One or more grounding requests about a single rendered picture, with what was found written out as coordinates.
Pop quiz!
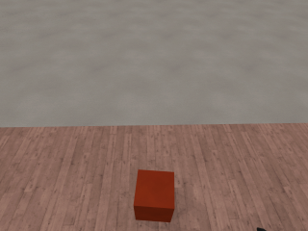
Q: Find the carton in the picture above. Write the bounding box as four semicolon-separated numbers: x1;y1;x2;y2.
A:
133;169;175;222

